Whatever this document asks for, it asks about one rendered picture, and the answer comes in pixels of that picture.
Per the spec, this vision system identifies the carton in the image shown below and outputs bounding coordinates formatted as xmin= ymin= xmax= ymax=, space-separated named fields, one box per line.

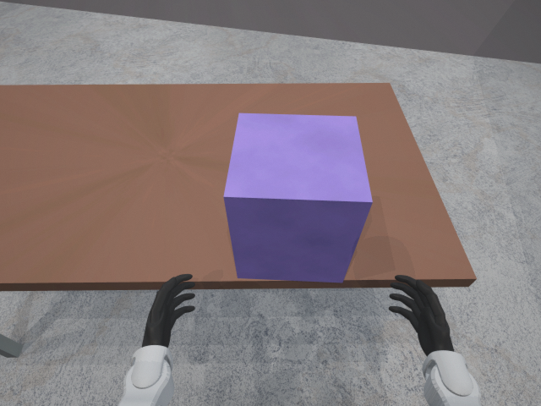
xmin=223 ymin=113 xmax=373 ymax=283

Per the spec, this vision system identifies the left robot hand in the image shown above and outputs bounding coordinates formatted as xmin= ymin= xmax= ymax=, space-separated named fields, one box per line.
xmin=142 ymin=274 xmax=195 ymax=348

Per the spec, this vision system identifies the robot right forearm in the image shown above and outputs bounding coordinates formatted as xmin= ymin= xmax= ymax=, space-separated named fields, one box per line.
xmin=422 ymin=350 xmax=481 ymax=406

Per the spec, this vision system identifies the table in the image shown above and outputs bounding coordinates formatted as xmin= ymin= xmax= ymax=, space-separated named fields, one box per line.
xmin=0 ymin=83 xmax=477 ymax=358

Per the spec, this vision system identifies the right robot hand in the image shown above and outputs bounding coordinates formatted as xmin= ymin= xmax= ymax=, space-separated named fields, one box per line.
xmin=389 ymin=275 xmax=454 ymax=356

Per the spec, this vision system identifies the robot left forearm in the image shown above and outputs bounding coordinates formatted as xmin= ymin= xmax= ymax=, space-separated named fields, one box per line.
xmin=118 ymin=345 xmax=174 ymax=406

